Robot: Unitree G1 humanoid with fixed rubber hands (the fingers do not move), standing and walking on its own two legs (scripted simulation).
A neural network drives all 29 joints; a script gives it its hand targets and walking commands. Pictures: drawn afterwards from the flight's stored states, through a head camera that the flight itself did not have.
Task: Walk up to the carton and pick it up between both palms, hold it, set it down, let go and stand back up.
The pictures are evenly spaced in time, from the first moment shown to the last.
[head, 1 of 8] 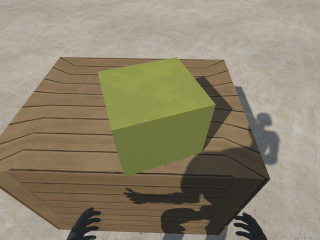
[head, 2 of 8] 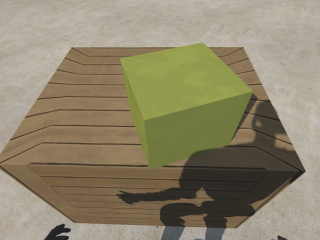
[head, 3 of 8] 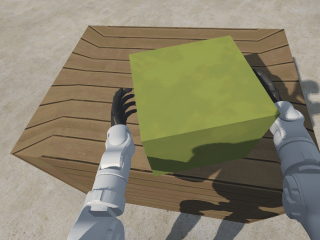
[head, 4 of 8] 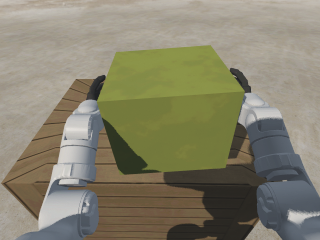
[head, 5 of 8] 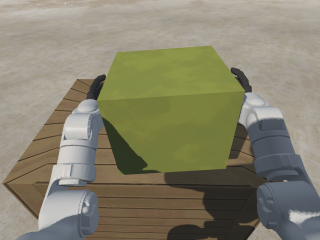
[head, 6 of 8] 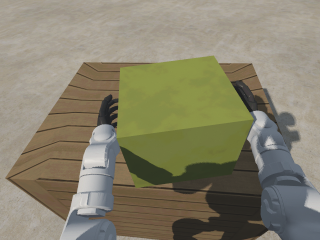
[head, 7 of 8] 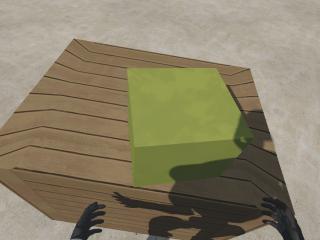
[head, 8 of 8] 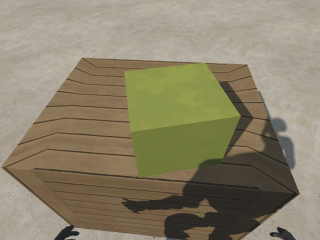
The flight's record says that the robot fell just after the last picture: no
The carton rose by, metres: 0.16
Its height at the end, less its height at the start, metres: +0.00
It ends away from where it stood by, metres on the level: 0.01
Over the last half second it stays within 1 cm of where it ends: yes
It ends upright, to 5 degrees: yes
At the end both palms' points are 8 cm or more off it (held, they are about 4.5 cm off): yes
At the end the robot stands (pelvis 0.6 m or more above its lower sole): yes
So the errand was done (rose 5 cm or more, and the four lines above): yes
